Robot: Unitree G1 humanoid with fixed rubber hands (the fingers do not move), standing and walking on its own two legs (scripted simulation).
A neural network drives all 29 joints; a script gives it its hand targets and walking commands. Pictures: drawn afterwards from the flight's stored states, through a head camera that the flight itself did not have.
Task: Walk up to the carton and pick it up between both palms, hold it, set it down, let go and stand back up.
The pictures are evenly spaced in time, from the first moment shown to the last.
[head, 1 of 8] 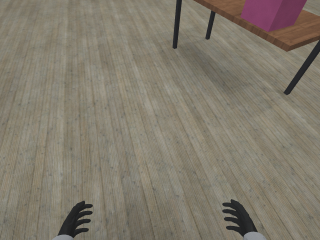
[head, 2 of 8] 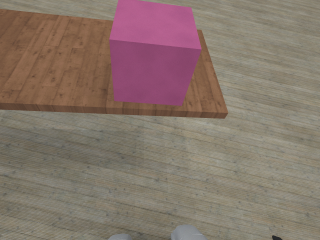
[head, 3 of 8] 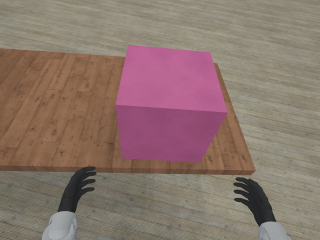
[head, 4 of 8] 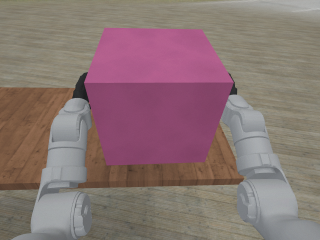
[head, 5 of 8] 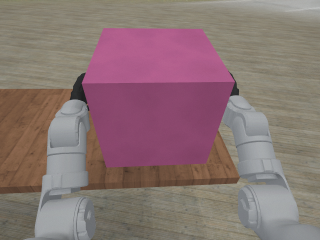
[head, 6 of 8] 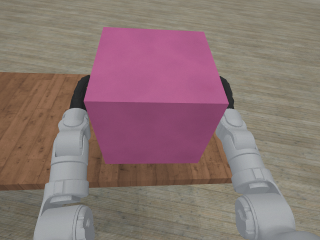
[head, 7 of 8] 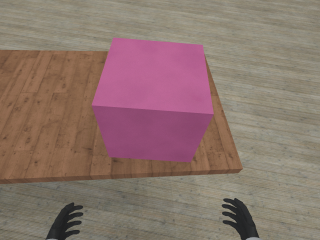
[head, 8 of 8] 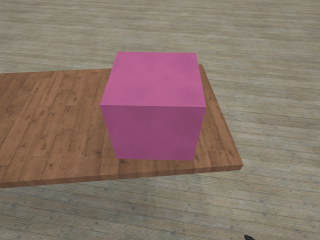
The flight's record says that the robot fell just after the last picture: no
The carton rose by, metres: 0.20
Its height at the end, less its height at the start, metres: +0.00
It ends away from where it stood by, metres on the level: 0.04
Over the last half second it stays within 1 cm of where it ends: yes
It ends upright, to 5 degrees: yes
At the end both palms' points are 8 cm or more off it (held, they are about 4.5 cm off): yes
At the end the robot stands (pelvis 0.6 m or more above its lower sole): yes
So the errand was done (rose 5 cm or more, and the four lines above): yes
